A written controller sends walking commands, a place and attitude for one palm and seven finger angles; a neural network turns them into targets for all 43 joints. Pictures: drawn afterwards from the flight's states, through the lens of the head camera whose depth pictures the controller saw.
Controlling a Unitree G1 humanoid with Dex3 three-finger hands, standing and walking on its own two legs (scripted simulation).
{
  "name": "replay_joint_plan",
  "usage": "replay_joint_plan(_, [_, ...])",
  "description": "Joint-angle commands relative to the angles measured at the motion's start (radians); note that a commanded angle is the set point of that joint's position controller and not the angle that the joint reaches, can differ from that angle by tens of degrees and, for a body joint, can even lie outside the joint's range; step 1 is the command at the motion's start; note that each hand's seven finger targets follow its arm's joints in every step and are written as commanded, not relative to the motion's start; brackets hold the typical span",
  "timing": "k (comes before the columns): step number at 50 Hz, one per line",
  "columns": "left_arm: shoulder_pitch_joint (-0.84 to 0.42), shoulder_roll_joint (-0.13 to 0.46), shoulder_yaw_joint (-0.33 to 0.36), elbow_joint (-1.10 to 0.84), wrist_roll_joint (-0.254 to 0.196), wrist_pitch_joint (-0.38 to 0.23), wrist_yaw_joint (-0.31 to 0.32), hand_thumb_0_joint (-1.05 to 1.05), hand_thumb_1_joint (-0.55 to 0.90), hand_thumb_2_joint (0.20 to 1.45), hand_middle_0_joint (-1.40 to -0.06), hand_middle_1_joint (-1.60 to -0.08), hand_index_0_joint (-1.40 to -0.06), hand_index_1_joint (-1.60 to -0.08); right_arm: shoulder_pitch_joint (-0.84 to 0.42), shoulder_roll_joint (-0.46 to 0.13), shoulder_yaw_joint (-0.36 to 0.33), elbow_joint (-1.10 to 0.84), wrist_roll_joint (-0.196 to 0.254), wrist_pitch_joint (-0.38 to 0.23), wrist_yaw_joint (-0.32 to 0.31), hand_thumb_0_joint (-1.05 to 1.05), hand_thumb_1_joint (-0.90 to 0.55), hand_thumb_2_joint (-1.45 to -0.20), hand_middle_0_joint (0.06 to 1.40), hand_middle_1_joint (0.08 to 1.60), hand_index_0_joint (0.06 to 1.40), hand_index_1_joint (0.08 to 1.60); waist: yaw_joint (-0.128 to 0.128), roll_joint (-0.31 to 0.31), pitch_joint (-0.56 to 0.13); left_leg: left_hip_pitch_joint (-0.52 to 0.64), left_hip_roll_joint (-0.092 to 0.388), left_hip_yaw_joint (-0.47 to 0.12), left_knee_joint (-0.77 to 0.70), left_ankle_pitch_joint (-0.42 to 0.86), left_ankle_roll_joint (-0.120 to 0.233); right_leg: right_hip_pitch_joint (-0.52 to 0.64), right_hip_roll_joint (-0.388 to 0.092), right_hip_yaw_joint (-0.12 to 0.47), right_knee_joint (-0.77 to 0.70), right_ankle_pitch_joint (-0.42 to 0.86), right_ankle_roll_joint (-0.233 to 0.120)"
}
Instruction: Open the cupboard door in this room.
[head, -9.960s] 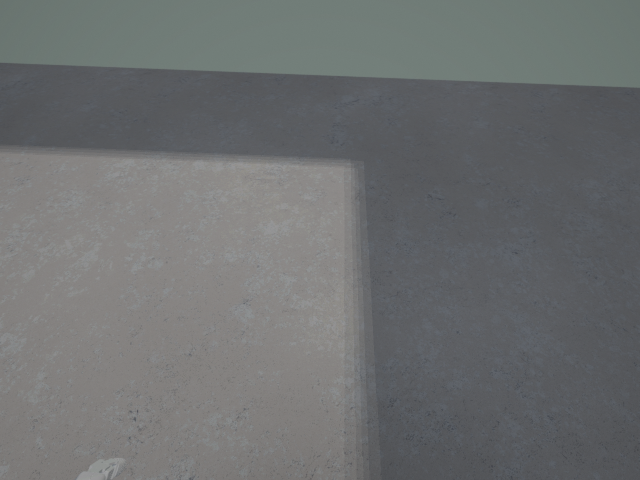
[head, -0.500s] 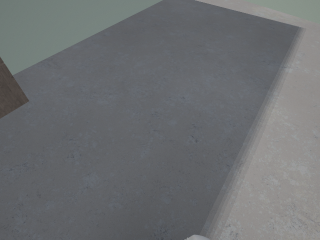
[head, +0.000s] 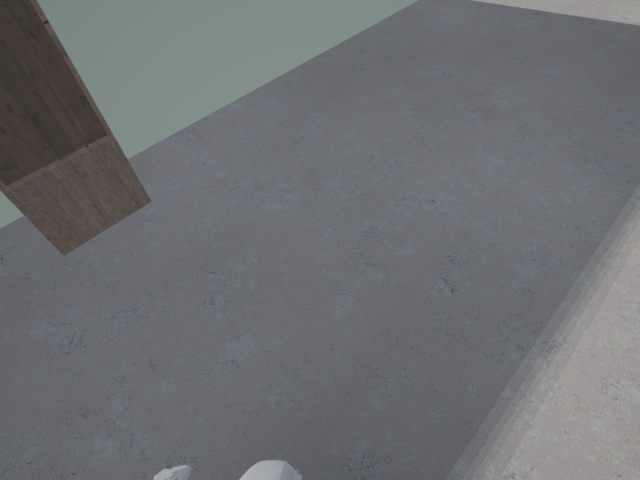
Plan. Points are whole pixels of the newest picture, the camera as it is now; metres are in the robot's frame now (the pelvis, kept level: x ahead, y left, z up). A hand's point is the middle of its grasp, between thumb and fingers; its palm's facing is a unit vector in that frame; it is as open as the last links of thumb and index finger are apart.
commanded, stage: turn or walk to find it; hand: left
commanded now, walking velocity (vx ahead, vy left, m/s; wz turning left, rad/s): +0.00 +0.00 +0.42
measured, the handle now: out of the picture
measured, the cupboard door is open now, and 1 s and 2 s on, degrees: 0 0 0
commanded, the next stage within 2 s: stand and wait in 0.36 s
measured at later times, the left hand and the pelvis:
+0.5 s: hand out of the picture -0.03 +0.27 -0.17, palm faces +0.26 -0.93 -0.26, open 7.4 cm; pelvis -0.02 +0.05 +0.00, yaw +11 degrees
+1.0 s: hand out of the picture -0.05 +0.20 -0.18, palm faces +0.30 -0.93 -0.20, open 7.3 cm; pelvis -0.03 +0.02 -0.01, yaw +15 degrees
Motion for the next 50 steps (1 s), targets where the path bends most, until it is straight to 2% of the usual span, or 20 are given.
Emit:
replay_joint_plan(1, [0.023,0.187,0.046,-0.048,0.006,-0.029,0.011,0.0,0.9,0.9,-0.2,-0.3,-0.2,-0.3,-0.006,-0.054,-0.003,-0.061,0.004,-0.015,0.001,0.0,-0.9,-0.9,0.2,0.3,0.2,0.3,0.035,-0.22,-0.032,-0.066,0.055,0.006,0.065,0.025,-0.032,0.07,-0.251,0.145,-0.215,0.288,-0.084])
replay_joint_plan(9, [0.13,0.254,0.067,0.016,0.019,-0.016,0.009,0.0,0.9,0.9,-0.2,-0.3,-0.2,-0.3,-0.126,-0.028,0.026,-0.085,0.02,-0.033,-0.004,0.0,-0.9,-0.9,0.2,0.3,0.2,0.3,0.096,-0.264,-0.082,0.066,0.057,0.105,-0.324,-0.092,-0.023,0.169,-0.301,0.101,-0.107,0.557,-0.118])
replay_joint_plan(11, [0.107,0.265,0.072,0.02,0.018,-0.012,0.008,0.0,0.9,0.9,-0.2,-0.3,-0.2,-0.3,-0.089,-0.029,0.027,-0.078,0.022,-0.041,-0.007,0.0,-0.9,-0.9,0.2,0.3,0.2,0.3,0.071,-0.268,-0.104,0.141,0.047,0.132,-0.461,-0.034,-0.014,0.157,-0.297,0.074,-0.058,0.553,-0.094])
replay_joint_plan(13, [0.083,0.251,0.072,0.021,0.005,-0.003,0.007,0.0,0.9,0.9,-0.2,-0.3,-0.2,-0.3,-0.022,-0.057,0.022,-0.063,0.018,-0.053,-0.006,0.0,-0.9,-0.9,0.2,0.3,0.2,0.3,0.024,-0.194,-0.125,0.327,0.061,0.136,-0.706,0.198,0.002,0.055,-0.261,0.003,0.06,0.43,-0.016])
replay_joint_plan(14, [0.104,0.206,0.067,0.003,-0.003,0.006,0.003,0.0,0.9,0.9,-0.2,-0.3,-0.2,-0.3,0.005,-0.14,0.006,-0.065,0.011,-0.065,-0.007,0.0,-0.9,-0.9,0.2,0.3,0.2,0.3,0.012,0.028,-0.158,0.479,0.215,-0.061,-0.774,0.397,0.061,-0.121,-0.173,-0.05,0.231,0.181,0.05])
replay_joint_plan(15, [0.089,0.144,0.044,-0.031,-0.002,0.01,-0.003,0.0,0.9,0.9,-0.2,-0.3,-0.2,-0.3,0.039,-0.226,-0.014,-0.064,0.01,-0.062,-0.011,0.0,-0.9,-0.9,0.2,0.3,0.2,0.3,-0.003,0.263,-0.137,0.532,0.426,-0.293,-0.776,0.742,0.18,-0.33,-0.073,-0.044,0.406,-0.337,0.103])
replay_joint_plan(16, [0.019,0.16,0.037,-0.042,0.006,0.023,0.005,0.0,0.9,0.9,-0.2,-0.3,-0.2,-0.3,0.073,-0.226,-0.014,-0.044,0.01,-0.059,-0.019,0.0,-0.9,-0.9,0.2,0.3,0.2,0.3,-0.038,0.201,-0.144,0.454,0.437,-0.281,-0.779,0.675,0.229,-0.301,-0.07,0.043,0.515,-0.361,0.095])
replay_joint_plan(19, [0.0,0.162,0.046,-0.005,0.003,0.023,-0.007,0.0,0.9,0.9,-0.2,-0.3,-0.2,-0.3,-0.063,-0.148,0.011,-0.074,0.006,-0.062,-0.035,0.0,-0.9,-0.9,0.2,0.3,0.2,0.3,0.018,0.119,-0.044,0.351,0.321,-0.176,-0.786,0.571,0.208,-0.327,-0.073,0.098,0.593,-0.185,0.099])
replay_joint_plan(22, [0.061,0.145,0.035,0.033,0.001,0.019,-0.011,0.0,0.9,0.9,-0.2,-0.3,-0.2,-0.3,-0.081,-0.127,0.021,-0.075,0.012,-0.075,-0.038,0.0,-0.9,-0.9,0.2,0.3,0.2,0.3,0.038,0.083,-0.086,0.394,0.276,-0.095,-0.775,0.657,0.196,-0.271,-0.053,0.085,0.529,-0.135,0.104])
replay_joint_plan(27, [0.033,0.124,0.017,0.037,0.0,0.019,-0.005,0.0,0.9,0.9,-0.2,-0.3,-0.2,-0.3,-0.05,-0.112,0.024,-0.045,0.009,-0.074,-0.038,0.0,-0.9,-0.9,0.2,0.3,0.2,0.3,0.023,0.07,-0.062,0.379,0.279,-0.115,-0.788,0.627,0.207,-0.19,-0.032,0.081,0.348,-0.151,0.1])
replay_joint_plan(32, [0.118,0.108,0.005,0.086,0.001,0.001,0.001,0.0,0.9,0.9,-0.2,-0.3,-0.2,-0.3,-0.072,-0.09,0.025,-0.02,0.012,-0.071,-0.036,0.0,-0.9,-0.9,0.2,0.3,0.2,0.3,0.059,0.065,-0.06,0.3,0.237,-0.102,-0.749,0.469,0.163,-0.004,-0.006,0.052,0.028,0.0,0.087])
replay_joint_plan(33, [0.158,0.114,0.003,0.103,0.003,-0.008,0.005,0.0,0.9,0.9,-0.2,-0.3,-0.2,-0.3,-0.073,-0.07,0.03,-0.012,0.017,-0.074,-0.035,0.0,-0.9,-0.9,0.2,0.3,0.2,0.3,0.078,0.022,-0.068,0.272,0.208,-0.082,-0.701,0.407,0.131,0.069,-0.023,0.061,-0.099,0.105,0.084])
replay_joint_plan(35, [0.135,0.195,0.008,0.107,0.009,-0.028,0.011,0.0,0.9,0.9,-0.2,-0.3,-0.2,-0.3,-0.035,0.015,0.047,-0.012,0.03,-0.074,-0.029,0.0,-0.9,-0.9,0.2,0.3,0.2,0.3,0.042,-0.212,-0.053,0.177,0.071,0.034,-0.596,0.12,0.038,0.107,-0.22,0.284,-0.2,0.237,0.0])
replay_joint_plan(36, [0.114,0.226,0.021,0.096,0.005,-0.031,0.008,0.0,0.9,0.9,-0.2,-0.3,-0.2,-0.3,-0.038,0.009,0.047,-0.01,0.021,-0.054,-0.031,0.0,-0.9,-0.9,0.2,0.3,0.2,0.3,0.056,-0.354,-0.023,0.181,0.039,0.045,-0.527,-0.063,0.022,0.007,-0.282,0.367,-0.286,0.108,-0.076])
replay_joint_plan(37, [0.108,0.21,0.024,0.097,0.008,-0.026,0.009,0.0,0.9,0.9,-0.2,-0.3,-0.2,-0.3,-0.061,-0.01,0.038,-0.012,0.013,-0.042,-0.031,0.0,-0.9,-0.9,0.2,0.3,0.2,0.3,0.068,-0.365,0.033,0.187,0.055,0.029,-0.43,-0.104,0.03,-0.084,-0.282,0.385,-0.334,0.002,-0.106])
replay_joint_plan(40, [0.066,0.16,0.018,0.102,0.007,-0.026,0.007,0.0,0.9,0.9,-0.2,-0.3,-0.2,-0.3,-0.005,0.016,0.043,0.039,0.015,-0.048,-0.033,0.0,-0.9,-0.9,0.2,0.3,0.2,0.3,0.04,-0.198,0.012,0.187,0.065,0.036,-0.38,-0.045,0.035,-0.03,-0.22,0.275,-0.256,0.174,-0.12])
replay_joint_plan(44, [0.095,0.158,0.022,0.132,0.004,-0.026,0.01,0.0,0.9,0.9,-0.2,-0.3,-0.2,-0.3,0.015,0.032,0.053,0.065,0.017,-0.053,-0.039,0.0,-0.9,-0.9,0.2,0.3,0.2,0.3,0.055,-0.181,-0.03,0.218,0.076,0.064,-0.494,-0.003,0.02,0.036,-0.206,0.214,-0.203,0.299,-0.108])
replay_joint_plan(47, [0.081,0.165,0.032,0.141,-0.003,-0.018,0.013,0.0,0.9,0.9,-0.2,-0.3,-0.2,-0.3,0.059,0.019,0.055,0.088,0.017,-0.06,-0.04,0.0,-0.9,-0.9,0.2,0.3,0.2,0.3,0.04,-0.143,-0.05,0.304,0.086,0.059,-0.642,0.139,0.021,0.009,-0.204,0.178,-0.139,0.243,-0.065])
replay_joint_plan(49, [0.076,0.143,0.034,0.127,-0.008,-0.004,0.01,0.0,0.9,0.9,-0.2,-0.3,-0.2,-0.3,0.058,-0.013,0.052,0.086,0.011,-0.065,-0.039,0.0,-0.9,-0.9,0.2,0.3,0.2,0.3,0.049,-0.03,-0.023,0.304,0.155,-0.031,-0.7,0.264,0.052,-0.064,-0.124,0.093,-0.075,0.093,0.002])
replay_joint_plan(50, [0.069,0.133,0.033,0.117,-0.005,0.004,0.008,0.0,0.9,0.9,-0.2,-0.3,-0.2,-0.3,0.031,-0.033,0.046,0.074,0.01,-0.063,-0.036,0.0,-0.9,-0.9,0.2,0.3,0.2,0.3,0.056,0.029,-0.006,0.239,0.185,-0.077,-0.736,0.221,0.069,-0.062,-0.085,0.056,-0.058,0.003,0.029])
